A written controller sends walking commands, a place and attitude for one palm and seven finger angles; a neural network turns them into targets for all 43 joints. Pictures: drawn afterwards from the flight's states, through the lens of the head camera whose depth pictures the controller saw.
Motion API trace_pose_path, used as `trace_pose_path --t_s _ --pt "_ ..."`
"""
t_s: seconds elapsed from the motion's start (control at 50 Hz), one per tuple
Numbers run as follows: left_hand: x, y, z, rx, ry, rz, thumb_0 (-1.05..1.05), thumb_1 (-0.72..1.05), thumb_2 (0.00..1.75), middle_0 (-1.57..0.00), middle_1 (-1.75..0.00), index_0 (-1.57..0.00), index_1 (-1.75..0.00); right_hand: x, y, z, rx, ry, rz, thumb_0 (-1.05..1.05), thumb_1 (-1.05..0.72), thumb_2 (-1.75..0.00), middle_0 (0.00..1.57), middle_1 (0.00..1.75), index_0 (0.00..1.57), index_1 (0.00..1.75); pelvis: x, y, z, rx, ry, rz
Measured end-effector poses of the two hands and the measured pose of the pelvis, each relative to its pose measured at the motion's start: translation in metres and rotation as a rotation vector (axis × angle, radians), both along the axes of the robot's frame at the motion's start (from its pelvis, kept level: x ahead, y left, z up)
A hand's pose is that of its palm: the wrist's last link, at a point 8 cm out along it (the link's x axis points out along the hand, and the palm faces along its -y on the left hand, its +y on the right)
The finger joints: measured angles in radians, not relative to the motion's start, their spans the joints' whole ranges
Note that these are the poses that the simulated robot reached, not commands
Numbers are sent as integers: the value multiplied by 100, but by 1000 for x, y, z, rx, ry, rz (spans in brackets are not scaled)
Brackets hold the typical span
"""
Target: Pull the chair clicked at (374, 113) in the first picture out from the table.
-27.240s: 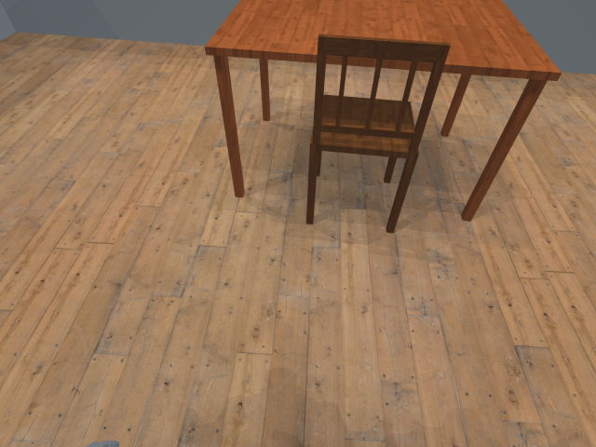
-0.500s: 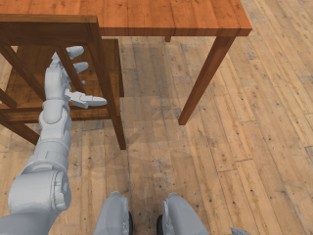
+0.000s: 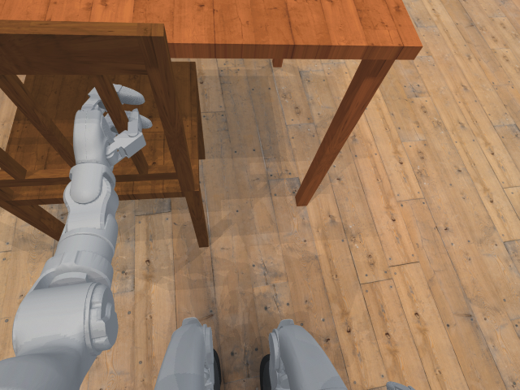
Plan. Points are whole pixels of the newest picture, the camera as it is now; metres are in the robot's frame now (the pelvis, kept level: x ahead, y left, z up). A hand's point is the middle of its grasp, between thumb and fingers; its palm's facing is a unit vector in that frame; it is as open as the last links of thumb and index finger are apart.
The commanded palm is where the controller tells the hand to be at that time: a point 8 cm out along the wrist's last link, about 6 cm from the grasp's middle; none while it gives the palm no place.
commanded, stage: hook a spindle and tug to test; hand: left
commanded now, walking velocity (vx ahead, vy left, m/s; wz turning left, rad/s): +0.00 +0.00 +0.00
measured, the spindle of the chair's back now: (50, 132) +0.51 +0.29 +0.02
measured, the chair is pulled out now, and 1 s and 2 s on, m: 0.00 0.05 0.19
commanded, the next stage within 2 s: step backward, pulling the chair out in 0.54 s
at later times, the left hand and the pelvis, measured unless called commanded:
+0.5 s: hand (138, 156) +0.45 +0.15 +0.03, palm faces +0.04 -1.00 -0.02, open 4.8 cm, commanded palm +0.42 +0.20 +0.04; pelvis +0.01 +0.00 +0.01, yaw +0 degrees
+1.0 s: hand (138, 162) +0.43 +0.15 +0.05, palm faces +0.06 -0.99 -0.14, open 5.0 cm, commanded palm +0.41 +0.20 +0.05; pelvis +0.02 +0.01 +0.11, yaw +0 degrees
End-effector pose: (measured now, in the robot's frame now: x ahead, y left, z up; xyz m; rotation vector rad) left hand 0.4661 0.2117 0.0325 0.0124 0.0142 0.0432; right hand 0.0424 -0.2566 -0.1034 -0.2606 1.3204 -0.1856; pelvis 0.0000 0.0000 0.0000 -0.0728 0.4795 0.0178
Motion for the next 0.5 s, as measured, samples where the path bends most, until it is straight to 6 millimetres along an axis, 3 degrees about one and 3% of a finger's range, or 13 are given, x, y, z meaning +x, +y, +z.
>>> trace_pose_path --t_s 0.24,0.5 --pt "-13 -3 3 -1 11 9 3 83 84 -46 -145 -47 -145 14 9 7 35 -36 -18 1 -91 -90 20 30 20 30 8 4 9 8 -15 -15" --pt "-39 -4 3 8 2 2 3 82 85 -47 -145 -45 -145 44 7 8 41 -86 32 1 -91 -90 20 30 20 30 14 2 13 13 -34 0"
